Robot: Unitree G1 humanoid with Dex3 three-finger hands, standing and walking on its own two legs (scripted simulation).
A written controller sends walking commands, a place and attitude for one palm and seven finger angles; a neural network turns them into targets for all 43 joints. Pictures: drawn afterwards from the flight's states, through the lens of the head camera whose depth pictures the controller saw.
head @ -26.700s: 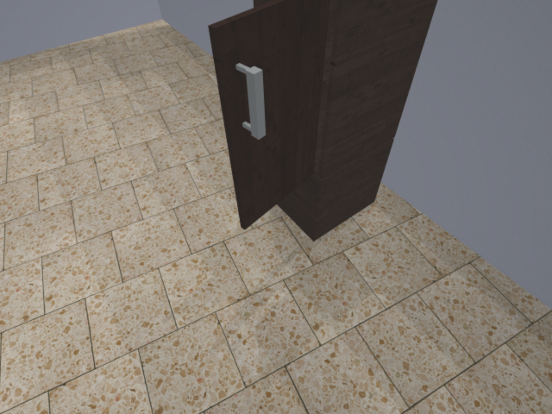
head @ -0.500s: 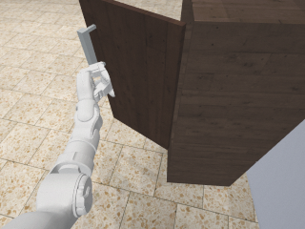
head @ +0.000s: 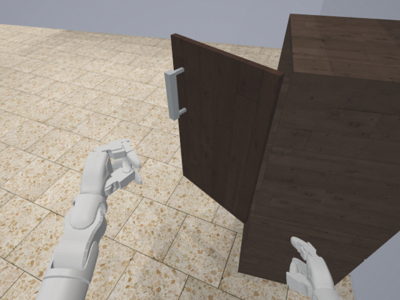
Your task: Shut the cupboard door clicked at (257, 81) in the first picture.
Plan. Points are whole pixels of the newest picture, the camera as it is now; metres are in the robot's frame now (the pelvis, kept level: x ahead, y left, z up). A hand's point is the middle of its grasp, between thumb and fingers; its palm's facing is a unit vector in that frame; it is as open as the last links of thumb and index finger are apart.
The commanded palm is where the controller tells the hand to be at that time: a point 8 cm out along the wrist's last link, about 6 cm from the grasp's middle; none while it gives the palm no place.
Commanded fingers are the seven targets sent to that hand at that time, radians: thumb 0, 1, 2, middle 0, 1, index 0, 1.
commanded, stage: draw the hand back to the body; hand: left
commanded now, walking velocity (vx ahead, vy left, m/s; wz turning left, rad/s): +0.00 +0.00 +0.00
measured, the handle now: (177, 94) +0.65 +0.13 +0.09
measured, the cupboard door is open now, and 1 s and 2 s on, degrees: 59 59 59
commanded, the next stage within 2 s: step back with the hand held close in 0.92 s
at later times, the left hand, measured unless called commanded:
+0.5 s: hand (44, 209) +0.21 +0.27 +0.15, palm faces +0.39 -0.83 -0.39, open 5.8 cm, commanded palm +0.16 +0.31 +0.18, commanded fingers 0.00 0.90 0.90 -0.23 -0.33 -0.23 -0.33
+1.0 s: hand (28, 217) +0.18 +0.27 +0.17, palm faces +0.47 -0.79 -0.40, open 7.4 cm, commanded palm +0.14 +0.30 +0.18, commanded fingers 0.00 0.90 0.90 -0.20 -0.30 -0.20 -0.30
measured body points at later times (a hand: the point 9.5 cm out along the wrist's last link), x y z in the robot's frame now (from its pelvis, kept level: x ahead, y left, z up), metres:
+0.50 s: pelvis +0.01 +0.01 +0.01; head -0.01 -0.01 +0.45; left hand +0.18 +0.31 +0.17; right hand +0.19 -0.21 -0.09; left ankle -0.01 +0.08 -0.74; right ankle +0.00 -0.10 -0.74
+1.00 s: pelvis +0.00 +0.00 +0.01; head -0.03 -0.02 +0.45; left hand +0.15 +0.31 +0.19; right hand +0.19 -0.21 -0.08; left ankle -0.01 +0.08 -0.74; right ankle +0.00 -0.10 -0.74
